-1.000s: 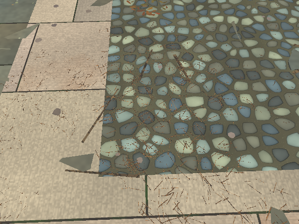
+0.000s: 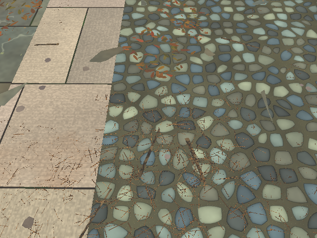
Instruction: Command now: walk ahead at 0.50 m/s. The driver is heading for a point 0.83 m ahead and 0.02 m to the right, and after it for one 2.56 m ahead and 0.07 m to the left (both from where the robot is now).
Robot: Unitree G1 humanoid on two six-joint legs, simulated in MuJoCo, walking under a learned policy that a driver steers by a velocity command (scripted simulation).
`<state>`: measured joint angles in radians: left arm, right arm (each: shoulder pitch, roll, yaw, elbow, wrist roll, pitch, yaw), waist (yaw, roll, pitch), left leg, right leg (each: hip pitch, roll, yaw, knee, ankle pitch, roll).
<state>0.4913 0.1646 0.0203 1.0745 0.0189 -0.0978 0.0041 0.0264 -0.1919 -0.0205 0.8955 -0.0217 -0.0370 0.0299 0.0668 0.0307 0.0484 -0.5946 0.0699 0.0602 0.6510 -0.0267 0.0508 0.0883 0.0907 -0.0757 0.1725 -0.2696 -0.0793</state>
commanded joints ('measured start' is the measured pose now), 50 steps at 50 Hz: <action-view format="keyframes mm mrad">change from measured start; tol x32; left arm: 1 67 147 27 -5 9 -2 14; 29 -562 89 21 -255 2 43 -30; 35 30 307 102 -102 45 12 2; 50 -37 126 35 -45 -8 -10 -3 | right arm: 1 -97 -72 -14 -85 1 -22 -3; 6 466 -232 -80 66 -41 -57 -41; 35 567 -7 -9 126 52 -59 -34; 50 56 -46 -29 -19 -3 -3 -1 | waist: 1 -22 -97 73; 7 -179 199 -353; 50 -47 -83 50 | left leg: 1 -34 -25 14 -61 -67 32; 5 526 -76 13 -188 -104 121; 7 944 373 -721 -342 -198 313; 13 432 147 -250 -496 -20 157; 32 719 147 -73 -251 671 119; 36 -18 -114 -102 706 -454 45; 50 -52 35 -18 140 -7 -34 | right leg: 1 38 -322 132 28 595 -119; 5 -106 -254 52 502 804 -61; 7 -644 -7 34 1119 -285 -9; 8 -726 -82 131 1154 -194 -25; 29 -736 -141 -1 426 188 8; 33 -282 -46 -41 286 139 -72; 35 272 -520 646 185 18 -282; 40 -227 -331 307 0 167 -140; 50 -181 -265 144 -72 353 -121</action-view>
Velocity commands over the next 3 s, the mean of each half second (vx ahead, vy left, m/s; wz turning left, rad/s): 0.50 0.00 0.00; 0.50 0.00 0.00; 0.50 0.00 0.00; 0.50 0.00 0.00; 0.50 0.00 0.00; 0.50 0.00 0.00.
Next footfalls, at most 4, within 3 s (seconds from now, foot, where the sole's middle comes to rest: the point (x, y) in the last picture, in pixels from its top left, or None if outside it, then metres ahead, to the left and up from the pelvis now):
0.10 left None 0.23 0.10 -0.78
0.68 right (193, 225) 0.53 -0.07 -0.78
1.24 left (155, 162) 0.83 0.11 -0.78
1.80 right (192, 115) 1.13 -0.07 -0.78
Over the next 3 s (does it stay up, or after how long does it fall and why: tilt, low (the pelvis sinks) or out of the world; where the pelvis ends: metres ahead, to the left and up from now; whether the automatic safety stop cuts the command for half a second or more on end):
stays up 1.61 0.00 -0.01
